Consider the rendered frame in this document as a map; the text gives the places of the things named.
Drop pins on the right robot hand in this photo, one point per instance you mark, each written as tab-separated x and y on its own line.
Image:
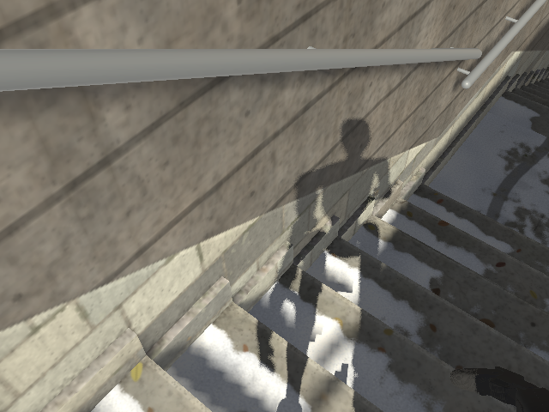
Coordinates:
504	385

